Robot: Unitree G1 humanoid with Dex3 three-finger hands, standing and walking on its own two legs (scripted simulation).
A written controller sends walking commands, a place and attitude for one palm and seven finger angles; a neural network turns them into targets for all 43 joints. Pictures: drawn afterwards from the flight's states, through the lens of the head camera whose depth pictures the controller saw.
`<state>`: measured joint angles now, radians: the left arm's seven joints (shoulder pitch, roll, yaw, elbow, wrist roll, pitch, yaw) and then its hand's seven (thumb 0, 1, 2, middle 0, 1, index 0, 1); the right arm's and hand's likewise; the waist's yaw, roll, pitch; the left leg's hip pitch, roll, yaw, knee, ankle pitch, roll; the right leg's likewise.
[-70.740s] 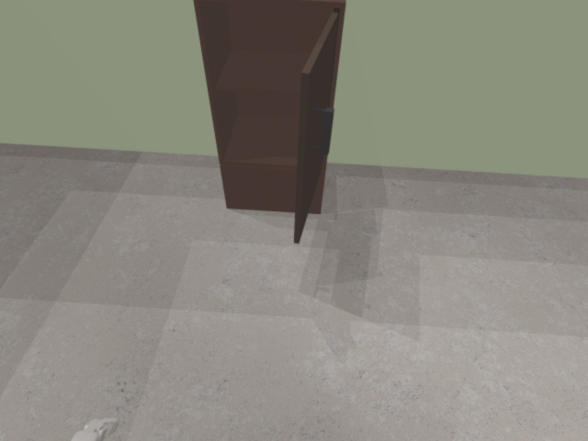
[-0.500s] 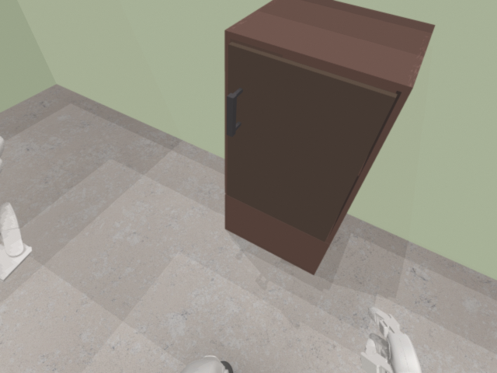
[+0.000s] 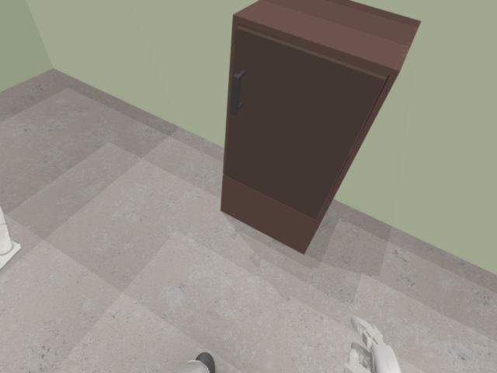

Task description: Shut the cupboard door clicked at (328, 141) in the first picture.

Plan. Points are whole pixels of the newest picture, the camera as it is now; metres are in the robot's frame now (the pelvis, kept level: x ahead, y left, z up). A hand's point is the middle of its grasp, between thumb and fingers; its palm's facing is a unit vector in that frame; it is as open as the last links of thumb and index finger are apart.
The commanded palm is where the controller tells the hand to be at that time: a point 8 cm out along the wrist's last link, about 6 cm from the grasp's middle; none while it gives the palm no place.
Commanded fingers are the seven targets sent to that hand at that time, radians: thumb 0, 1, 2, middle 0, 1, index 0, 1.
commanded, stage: stop stepping back and stand still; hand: left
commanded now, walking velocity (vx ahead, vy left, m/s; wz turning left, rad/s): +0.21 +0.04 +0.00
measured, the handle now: (238, 92) +0.87 +0.09 -0.04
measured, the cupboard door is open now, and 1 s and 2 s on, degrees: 0 0 0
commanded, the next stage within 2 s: let the arm hang, fingers relaxed in 0.88 s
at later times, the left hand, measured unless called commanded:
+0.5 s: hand out of the picture +0.20 +0.31 +0.17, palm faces +0.45 -0.84 -0.31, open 7.4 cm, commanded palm +0.12 +0.35 +0.19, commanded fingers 0.00 0.90 0.90 -0.20 -0.30 -0.20 -0.30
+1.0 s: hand out of the picture +0.18 +0.34 +0.15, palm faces +0.43 -0.84 -0.33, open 7.4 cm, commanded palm none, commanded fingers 0.00 0.90 0.90 -0.20 -0.30 -0.20 -0.30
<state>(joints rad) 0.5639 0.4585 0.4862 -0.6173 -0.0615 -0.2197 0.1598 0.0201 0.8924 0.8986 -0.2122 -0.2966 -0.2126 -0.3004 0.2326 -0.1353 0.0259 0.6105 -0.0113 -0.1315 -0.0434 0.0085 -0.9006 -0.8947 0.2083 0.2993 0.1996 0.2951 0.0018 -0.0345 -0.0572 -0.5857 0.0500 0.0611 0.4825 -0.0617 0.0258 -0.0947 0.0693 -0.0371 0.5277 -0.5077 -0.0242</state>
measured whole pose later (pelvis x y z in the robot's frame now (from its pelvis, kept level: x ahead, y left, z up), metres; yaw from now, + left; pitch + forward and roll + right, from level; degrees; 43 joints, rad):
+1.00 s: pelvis -0.03 +0.09 +0.00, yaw -3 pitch -2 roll -1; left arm 0.43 0.33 0.31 -0.35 -0.01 -0.12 0.17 0.02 0.89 0.90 -0.21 -0.30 -0.21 -0.30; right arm 0.27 -0.24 0.01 0.71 0.00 -0.08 -0.06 0.01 -0.90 -0.89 0.21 0.30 0.20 0.30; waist 0.04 -0.01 -0.06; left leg -0.32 0.01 0.01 0.59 -0.23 0.01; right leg -0.14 0.02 -0.09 0.56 -0.38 -0.04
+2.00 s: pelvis -0.05 +0.11 +0.02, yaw -5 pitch -2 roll +0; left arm 0.26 0.21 0.00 1.13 0.02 -0.01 0.01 0.01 0.91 0.90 -0.20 -0.29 -0.20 -0.30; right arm 0.24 -0.24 -0.02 1.12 -0.02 0.01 -0.02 0.00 -0.91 -0.89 0.21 0.30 0.20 0.29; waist -0.02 -0.01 0.01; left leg -0.22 -0.03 0.07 0.36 -0.11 0.05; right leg -0.09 -0.01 -0.04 0.39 -0.27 0.00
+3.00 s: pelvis +0.00 +0.08 +0.02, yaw -6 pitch -2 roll +1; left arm 0.31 0.16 0.00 1.16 0.01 -0.01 0.04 0.01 0.91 0.90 -0.20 -0.29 -0.20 -0.30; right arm 0.25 -0.17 0.01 1.15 -0.02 0.00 -0.04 0.00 -0.91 -0.89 0.20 0.30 0.20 0.29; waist -0.01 -0.01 0.04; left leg -0.16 0.01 0.06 0.39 -0.19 0.00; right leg 0.01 0.02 -0.04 0.33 -0.31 -0.04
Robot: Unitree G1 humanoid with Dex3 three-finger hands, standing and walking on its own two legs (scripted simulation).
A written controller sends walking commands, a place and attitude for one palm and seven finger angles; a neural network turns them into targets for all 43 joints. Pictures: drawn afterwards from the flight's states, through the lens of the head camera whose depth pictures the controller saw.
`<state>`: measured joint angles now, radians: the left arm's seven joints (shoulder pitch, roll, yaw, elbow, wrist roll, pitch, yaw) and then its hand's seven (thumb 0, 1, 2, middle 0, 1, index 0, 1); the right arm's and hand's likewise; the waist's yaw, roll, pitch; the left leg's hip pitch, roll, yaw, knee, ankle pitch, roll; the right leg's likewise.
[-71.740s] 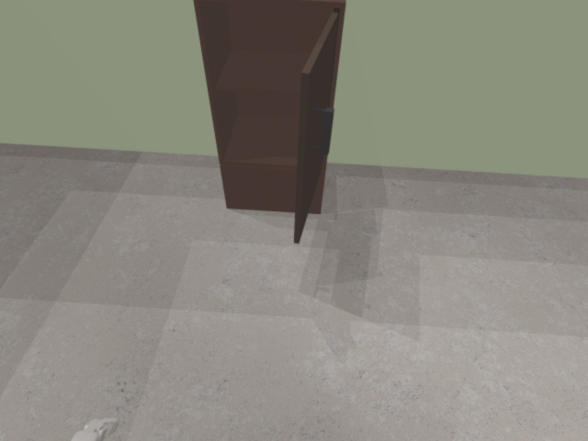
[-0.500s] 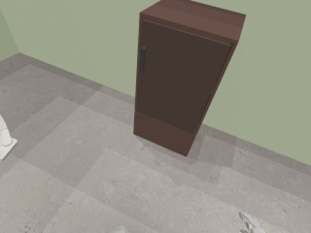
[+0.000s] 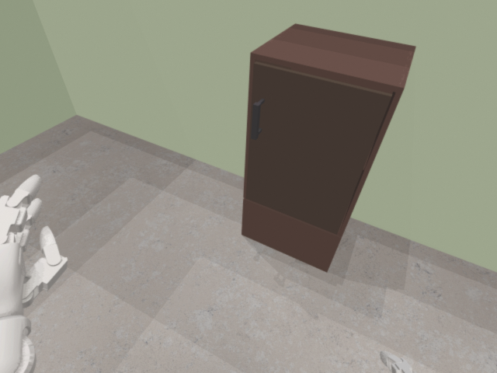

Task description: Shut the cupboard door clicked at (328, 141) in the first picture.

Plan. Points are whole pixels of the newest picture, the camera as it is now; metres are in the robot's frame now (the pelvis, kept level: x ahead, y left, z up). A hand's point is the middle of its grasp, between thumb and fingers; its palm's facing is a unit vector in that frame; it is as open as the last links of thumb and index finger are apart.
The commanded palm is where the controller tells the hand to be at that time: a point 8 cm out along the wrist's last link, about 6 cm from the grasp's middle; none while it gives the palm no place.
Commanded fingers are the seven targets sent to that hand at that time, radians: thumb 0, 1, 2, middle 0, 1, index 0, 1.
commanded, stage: let the arm hang, fingers relaxed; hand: left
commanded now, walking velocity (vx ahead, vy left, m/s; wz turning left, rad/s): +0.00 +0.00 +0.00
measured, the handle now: (258, 119) +0.90 +0.05 -0.04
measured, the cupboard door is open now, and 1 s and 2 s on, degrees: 0 0 0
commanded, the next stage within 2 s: look to check the result in 1.08 s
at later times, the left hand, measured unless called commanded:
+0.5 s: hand out of the picture -0.07 +0.24 -0.16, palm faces -0.01 -0.98 -0.21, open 7.3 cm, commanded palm none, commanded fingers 0.00 0.90 0.90 -0.20 -0.30 -0.20 -0.30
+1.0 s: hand out of the picture +0.01 +0.22 -0.16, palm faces -0.05 -0.97 -0.22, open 7.4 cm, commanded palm none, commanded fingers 0.00 0.90 0.90 -0.20 -0.30 -0.20 -0.30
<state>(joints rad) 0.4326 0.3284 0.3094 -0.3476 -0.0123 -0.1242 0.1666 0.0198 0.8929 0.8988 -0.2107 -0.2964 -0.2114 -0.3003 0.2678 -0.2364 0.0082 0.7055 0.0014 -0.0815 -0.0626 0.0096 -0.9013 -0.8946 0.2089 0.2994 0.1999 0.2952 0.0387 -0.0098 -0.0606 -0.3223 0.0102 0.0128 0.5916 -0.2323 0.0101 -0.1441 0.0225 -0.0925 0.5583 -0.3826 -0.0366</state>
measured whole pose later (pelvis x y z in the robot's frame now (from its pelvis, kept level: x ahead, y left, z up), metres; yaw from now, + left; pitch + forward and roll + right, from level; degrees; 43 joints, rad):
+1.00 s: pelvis -0.02 +0.02 +0.01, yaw -2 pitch -2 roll +0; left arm 0.26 0.21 0.00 1.13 0.02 -0.01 0.01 0.01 0.91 0.90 -0.20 -0.29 -0.20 -0.30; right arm 0.24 -0.24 -0.02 1.12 -0.02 0.01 -0.02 0.00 -0.91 -0.89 0.21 0.30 0.20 0.29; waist -0.02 -0.01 0.01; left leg -0.22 -0.03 0.07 0.36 -0.11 0.05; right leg -0.09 -0.01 -0.04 0.39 -0.27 0.00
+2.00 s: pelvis +0.03 -0.01 +0.01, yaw -2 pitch -2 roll +1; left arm 0.31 0.16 0.00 1.16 0.01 -0.01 0.04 0.01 0.91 0.90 -0.20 -0.29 -0.20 -0.30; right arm 0.25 -0.17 0.01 1.15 -0.02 0.00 -0.04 0.00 -0.91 -0.89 0.20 0.30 0.20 0.29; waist -0.01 -0.01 0.04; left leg -0.16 0.01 0.06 0.39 -0.19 0.00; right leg 0.01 0.02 -0.04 0.33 -0.31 -0.04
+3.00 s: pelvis +0.03 -0.02 +0.01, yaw -3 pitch -2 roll +1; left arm 0.35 0.12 0.00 1.16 0.01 -0.01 0.05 0.01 0.91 0.90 -0.20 -0.29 -0.20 -0.30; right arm 0.28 -0.14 0.01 1.15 -0.01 0.00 -0.05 0.00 -0.91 -0.89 0.20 0.30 0.20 0.29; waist -0.01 0.00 0.05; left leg -0.16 0.02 0.06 0.41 -0.21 -0.01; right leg 0.01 0.04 -0.04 0.35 -0.33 -0.06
